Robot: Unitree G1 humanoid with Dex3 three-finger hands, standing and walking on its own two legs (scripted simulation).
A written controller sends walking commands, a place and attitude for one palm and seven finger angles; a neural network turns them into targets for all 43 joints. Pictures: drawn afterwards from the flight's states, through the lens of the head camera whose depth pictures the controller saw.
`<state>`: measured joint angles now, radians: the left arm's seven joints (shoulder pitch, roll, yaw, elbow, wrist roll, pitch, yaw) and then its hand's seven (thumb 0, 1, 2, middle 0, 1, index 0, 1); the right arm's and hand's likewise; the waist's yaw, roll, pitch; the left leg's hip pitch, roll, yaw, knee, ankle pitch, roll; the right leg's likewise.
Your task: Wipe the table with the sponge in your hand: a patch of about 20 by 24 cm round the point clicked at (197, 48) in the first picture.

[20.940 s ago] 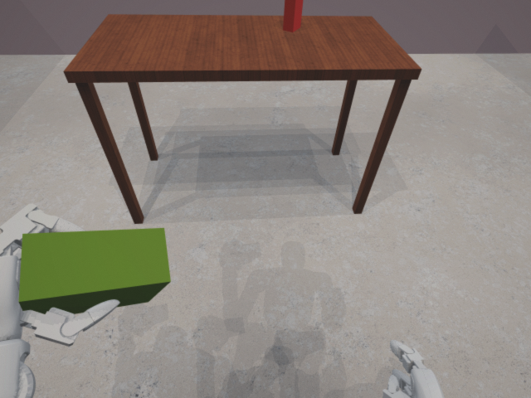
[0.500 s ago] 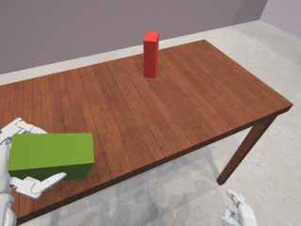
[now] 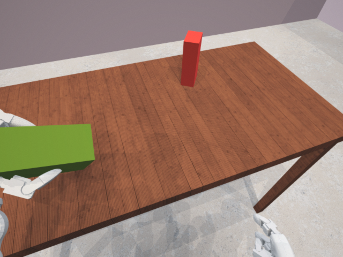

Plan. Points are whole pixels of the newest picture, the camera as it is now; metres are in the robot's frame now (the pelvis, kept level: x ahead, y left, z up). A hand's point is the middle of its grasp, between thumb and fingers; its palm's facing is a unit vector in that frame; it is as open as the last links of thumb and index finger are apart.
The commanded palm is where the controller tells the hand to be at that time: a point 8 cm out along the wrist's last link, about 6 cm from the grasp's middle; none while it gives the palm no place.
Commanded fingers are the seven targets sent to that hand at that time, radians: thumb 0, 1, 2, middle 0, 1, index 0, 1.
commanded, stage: come to a stop and stand still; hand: left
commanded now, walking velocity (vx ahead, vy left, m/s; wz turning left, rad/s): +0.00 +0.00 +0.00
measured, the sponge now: (61, 151) +0.25 +0.23 +0.16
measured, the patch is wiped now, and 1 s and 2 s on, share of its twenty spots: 0.00 0.00 0.00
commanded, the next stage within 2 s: look again from close up in 0.90 s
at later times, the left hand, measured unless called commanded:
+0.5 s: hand out of the picture +0.16 +0.33 +0.16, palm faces +0.44 -0.83 -0.34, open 10.3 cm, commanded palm +0.10 +0.34 +0.18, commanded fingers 0.00 0.10 1.30 -1.20 -1.60 -1.20 -1.60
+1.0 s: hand out of the picture +0.14 +0.30 +0.16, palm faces +0.42 -0.86 -0.28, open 10.3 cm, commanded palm +0.08 +0.33 +0.18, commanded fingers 0.00 0.10 1.30 -1.20 -1.60 -1.20 -1.60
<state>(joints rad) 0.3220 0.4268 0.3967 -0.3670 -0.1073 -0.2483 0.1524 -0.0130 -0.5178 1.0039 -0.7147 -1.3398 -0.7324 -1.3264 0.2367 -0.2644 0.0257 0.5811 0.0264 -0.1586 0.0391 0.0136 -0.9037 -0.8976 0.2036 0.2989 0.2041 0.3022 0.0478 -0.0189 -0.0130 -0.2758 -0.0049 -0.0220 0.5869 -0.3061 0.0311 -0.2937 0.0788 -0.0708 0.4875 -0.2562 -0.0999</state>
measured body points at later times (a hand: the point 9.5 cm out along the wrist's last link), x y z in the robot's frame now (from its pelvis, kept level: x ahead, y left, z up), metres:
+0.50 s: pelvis -0.05 +0.06 +0.00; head -0.04 +0.07 +0.45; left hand +0.13 +0.37 +0.18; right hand +0.14 -0.14 -0.07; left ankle -0.04 +0.13 -0.74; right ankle +0.00 -0.05 -0.74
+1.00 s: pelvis -0.07 +0.04 +0.00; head -0.07 +0.06 +0.45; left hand +0.11 +0.34 +0.17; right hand +0.10 -0.19 -0.07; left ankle -0.04 +0.13 -0.74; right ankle +0.00 -0.05 -0.74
